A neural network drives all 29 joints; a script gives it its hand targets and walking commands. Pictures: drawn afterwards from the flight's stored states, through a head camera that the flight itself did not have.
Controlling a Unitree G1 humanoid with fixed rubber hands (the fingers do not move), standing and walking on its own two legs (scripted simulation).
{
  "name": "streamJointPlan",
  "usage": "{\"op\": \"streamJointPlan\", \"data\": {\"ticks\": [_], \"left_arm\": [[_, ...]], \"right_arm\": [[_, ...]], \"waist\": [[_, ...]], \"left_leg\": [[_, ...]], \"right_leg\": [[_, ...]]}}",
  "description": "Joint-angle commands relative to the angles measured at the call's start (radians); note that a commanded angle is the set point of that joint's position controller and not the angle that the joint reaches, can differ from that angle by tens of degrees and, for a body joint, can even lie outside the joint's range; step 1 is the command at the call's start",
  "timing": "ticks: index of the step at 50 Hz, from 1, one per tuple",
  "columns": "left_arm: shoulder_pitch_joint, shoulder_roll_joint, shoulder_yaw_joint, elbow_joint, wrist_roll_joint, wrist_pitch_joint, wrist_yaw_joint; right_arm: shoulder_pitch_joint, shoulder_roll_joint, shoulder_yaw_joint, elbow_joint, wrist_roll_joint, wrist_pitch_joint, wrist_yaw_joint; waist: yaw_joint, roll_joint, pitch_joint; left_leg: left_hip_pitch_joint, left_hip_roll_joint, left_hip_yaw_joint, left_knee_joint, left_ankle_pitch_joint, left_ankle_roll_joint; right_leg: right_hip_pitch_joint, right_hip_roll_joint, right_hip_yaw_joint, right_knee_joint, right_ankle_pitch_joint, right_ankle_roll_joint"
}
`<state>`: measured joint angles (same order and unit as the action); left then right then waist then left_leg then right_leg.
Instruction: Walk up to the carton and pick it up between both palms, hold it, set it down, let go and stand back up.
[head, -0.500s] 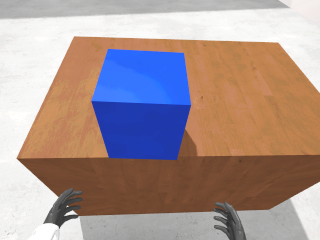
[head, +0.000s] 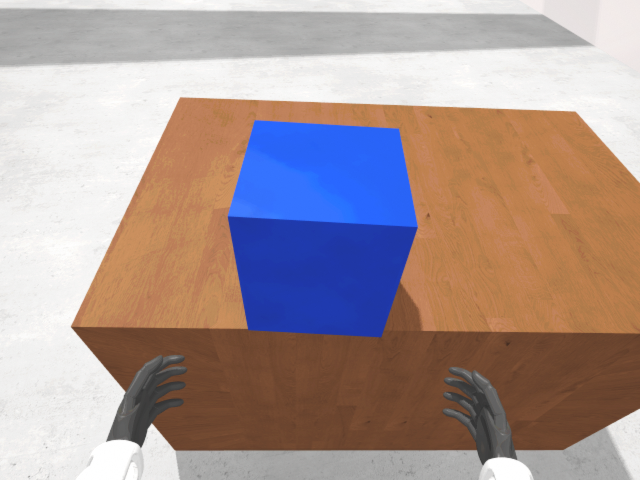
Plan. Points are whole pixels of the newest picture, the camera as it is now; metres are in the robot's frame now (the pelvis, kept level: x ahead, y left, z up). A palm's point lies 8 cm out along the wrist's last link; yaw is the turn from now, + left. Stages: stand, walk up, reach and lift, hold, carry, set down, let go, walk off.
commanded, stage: reach and lift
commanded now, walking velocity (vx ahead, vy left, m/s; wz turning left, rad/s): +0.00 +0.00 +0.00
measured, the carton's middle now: (320, 233) +0.44 +0.02 +0.05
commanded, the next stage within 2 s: none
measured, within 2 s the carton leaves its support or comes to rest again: neither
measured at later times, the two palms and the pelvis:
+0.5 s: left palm (152, 359) +0.24 +0.21 +0.03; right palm (484, 362) +0.26 -0.19 +0.03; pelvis -0.02 -0.02 +0.00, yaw +1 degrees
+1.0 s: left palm (152, 277) +0.31 +0.22 +0.09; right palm (490, 287) +0.32 -0.19 +0.09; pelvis -0.01 -0.02 +0.00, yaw +1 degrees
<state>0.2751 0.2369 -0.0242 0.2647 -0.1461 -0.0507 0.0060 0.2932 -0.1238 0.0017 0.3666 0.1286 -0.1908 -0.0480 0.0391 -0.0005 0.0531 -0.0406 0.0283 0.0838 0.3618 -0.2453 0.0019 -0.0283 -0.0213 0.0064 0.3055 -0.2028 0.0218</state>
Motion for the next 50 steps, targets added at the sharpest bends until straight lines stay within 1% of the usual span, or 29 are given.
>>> {"op": "streamJointPlan", "data": {"ticks": [1, 3, 6, 11, 14, 16, 17, 18, 20, 24, 27, 31, 33, 35, 37, 41, 44, 47, 50], "left_arm": [[-0.2, 0.103, 0.04, -0.203, -0.023, -0.04, 0.013], [-0.23, 0.103, 0.038, -0.206, -0.033, -0.034, 0.015], [-0.277, 0.1, 0.043, -0.196, -0.043, -0.023, 0.015], [-0.347, 0.1, 0.056, -0.19, -0.053, -0.025, 0.01], [-0.397, 0.107, 0.067, -0.174, -0.051, -0.026, 0.007], [-0.435, 0.112, 0.075, -0.17, -0.054, -0.015, 0.004], [-0.449, 0.114, 0.077, -0.166, -0.057, -0.005, 0.003], [-0.475, 0.119, 0.079, -0.176, -0.059, 0.007, 0.003], [-0.512, 0.131, 0.088, -0.19, -0.065, 0.039, 0.002], [-0.596, 0.15, 0.107, -0.268, -0.076, 0.111, 0.0], [-0.622, 0.156, 0.126, -0.282, -0.076, 0.171, -0.006], [-0.653, 0.161, 0.155, -0.314, -0.067, 0.249, -0.023], [-0.669, 0.162, 0.165, -0.329, -0.06, 0.281, -0.028], [-0.69, 0.162, 0.177, -0.341, -0.053, 0.315, -0.031], [-0.723, 0.163, 0.193, -0.351, -0.047, 0.348, -0.033], [-0.778, 0.172, 0.212, -0.376, -0.037, 0.406, -0.035], [-0.834, 0.182, 0.226, -0.374, -0.036, 0.447, -0.033], [-0.891, 0.2, 0.236, -0.388, -0.033, 0.48, -0.026], [-0.961, 0.216, 0.24, -0.393, -0.04, 0.511, -0.018]], "right_arm": [[-0.15, -0.089, -0.04, -0.208, 0.011, -0.023, -0.004], [-0.189, -0.087, -0.039, -0.234, 0.015, -0.011, -0.008], [-0.24, -0.085, -0.04, -0.243, 0.019, 0.007, -0.014], [-0.313, -0.072, -0.032, -0.259, 0.033, 0.015, -0.029], [-0.362, -0.064, -0.028, -0.236, 0.036, 0.024, -0.04], [-0.4, -0.064, -0.025, -0.234, 0.04, 0.035, -0.047], [-0.421, -0.068, -0.027, -0.237, 0.04, 0.043, -0.052], [-0.442, -0.068, -0.028, -0.238, 0.044, 0.053, -0.057], [-0.485, -0.074, -0.026, -0.261, 0.051, 0.074, -0.067], [-0.554, -0.087, -0.026, -0.303, 0.072, 0.121, -0.086], [-0.588, -0.095, -0.024, -0.3, 0.09, 0.157, -0.103], [-0.637, -0.113, -0.01, -0.327, 0.117, 0.193, -0.122], [-0.657, -0.122, -0.005, -0.323, 0.13, 0.209, -0.13], [-0.684, -0.138, -0.005, -0.324, 0.143, 0.226, -0.137], [-0.722, -0.149, -0.002, -0.332, 0.156, 0.243, -0.143], [-0.781, -0.176, -0.005, -0.344, 0.17, 0.277, -0.153], [-0.837, -0.186, -0.01, -0.352, 0.18, 0.307, -0.158], [-0.89, -0.205, -0.011, -0.354, 0.194, 0.334, -0.16], [-0.963, -0.221, -0.022, -0.348, 0.208, 0.365, -0.161]], "waist": [[-0.007, 0.052, -0.101], [-0.003, 0.049, -0.103], [0.002, 0.04, -0.116], [0.008, 0.028, -0.146], [0.005, 0.022, -0.152], [0.006, 0.025, -0.162], [0.005, 0.017, -0.166], [0.005, 0.022, -0.174], [0.006, 0.012, -0.191], [-0.002, 0.022, -0.249], [-0.006, 0.027, -0.262], [-0.009, 0.015, -0.295], [-0.01, 0.022, -0.304], [-0.016, 0.026, -0.308], [-0.014, 0.033, -0.304], [-0.023, 0.025, -0.318], [-0.029, 0.022, -0.336], [-0.029, 0.035, -0.374], [-0.038, 0.045, -0.401]], "left_leg": [[0.065, -0.016, -0.038, -0.026, 0.357, -0.071], [0.047, -0.017, -0.038, -0.027, 0.336, -0.066], [0.034, -0.019, -0.036, -0.032, 0.294, -0.061], [0.024, -0.026, -0.03, -0.031, 0.267, -0.049], [0.012, -0.03, -0.028, -0.033, 0.246, -0.041], [0.005, -0.033, -0.026, -0.035, 0.236, -0.038], [-0.001, -0.033, -0.026, -0.036, 0.228, -0.036], [0.001, -0.034, -0.025, -0.036, 0.23, -0.036], [-0.009, -0.038, -0.02, -0.034, 0.233, -0.031], [0.011, -0.042, -0.015, -0.027, 0.279, -0.036], [0.011, -0.043, -0.012, -0.018, 0.316, -0.037], [0.042, -0.043, -0.013, -0.004, 0.386, -0.042], [0.05, -0.044, -0.012, 0.001, 0.409, -0.045], [0.066, -0.042, -0.012, 0.003, 0.425, -0.049], [0.068, -0.041, -0.01, 0.004, 0.431, -0.049], [0.066, -0.039, -0.009, 0.004, 0.436, -0.05], [0.064, -0.039, -0.008, 0.008, 0.431, -0.047], [0.062, -0.038, -0.005, 0.012, 0.43, -0.047], [0.056, -0.036, -0.007, 0.019, 0.433, -0.048]], "right_leg": [[-0.093, 0.047, -0.003, -0.043, 0.104, -0.073], [-0.091, 0.044, 0.002, -0.037, 0.098, -0.071], [-0.093, 0.041, 0.005, -0.032, 0.076, -0.066], [-0.079, 0.038, 0.013, -0.024, 0.073, -0.058], [-0.066, 0.035, 0.019, -0.021, 0.068, -0.054], [-0.059, 0.034, 0.022, -0.021, 0.061, -0.053], [-0.06, 0.033, 0.024, -0.02, 0.057, -0.053], [-0.059, 0.034, 0.025, -0.018, 0.061, -0.051], [-0.048, 0.034, 0.026, -0.013, 0.078, -0.045], [-0.031, 0.038, 0.02, -0.005, 0.136, -0.035], [-0.019, 0.04, 0.019, 0.002, 0.187, -0.028], [0.016, 0.046, 0.009, 0.005, 0.281, -0.018], [0.022, 0.05, 0.006, 0.008, 0.307, -0.015], [0.023, 0.054, 0.0, 0.005, 0.318, -0.015], [0.022, 0.056, -0.002, 0.004, 0.323, -0.013], [0.031, 0.061, -0.012, 0.009, 0.343, -0.011], [0.03, 0.06, -0.014, 0.015, 0.361, -0.005], [0.031, 0.064, -0.019, 0.022, 0.364, -0.004], [0.017, 0.068, -0.025, 0.027, 0.37, -0.003]]}}
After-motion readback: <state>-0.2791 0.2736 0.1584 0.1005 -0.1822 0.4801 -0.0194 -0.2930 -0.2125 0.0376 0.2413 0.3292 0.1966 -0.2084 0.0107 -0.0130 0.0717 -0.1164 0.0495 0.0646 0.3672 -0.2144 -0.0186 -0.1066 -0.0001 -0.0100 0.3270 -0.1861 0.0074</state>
